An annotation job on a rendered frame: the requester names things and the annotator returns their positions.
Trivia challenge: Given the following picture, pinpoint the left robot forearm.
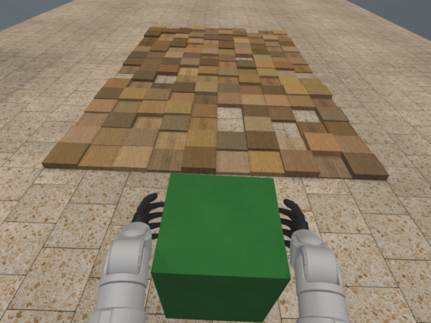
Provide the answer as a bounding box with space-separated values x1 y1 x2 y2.
88 221 152 323

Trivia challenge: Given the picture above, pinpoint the robot right hand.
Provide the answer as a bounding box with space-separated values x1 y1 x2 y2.
279 199 309 248

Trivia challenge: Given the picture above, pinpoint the robot left hand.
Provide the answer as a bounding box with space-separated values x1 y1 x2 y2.
132 193 165 240

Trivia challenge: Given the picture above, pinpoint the right robot forearm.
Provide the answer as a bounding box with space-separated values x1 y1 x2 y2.
290 229 351 323

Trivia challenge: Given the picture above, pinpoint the carton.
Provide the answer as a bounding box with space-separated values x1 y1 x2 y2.
151 173 291 322

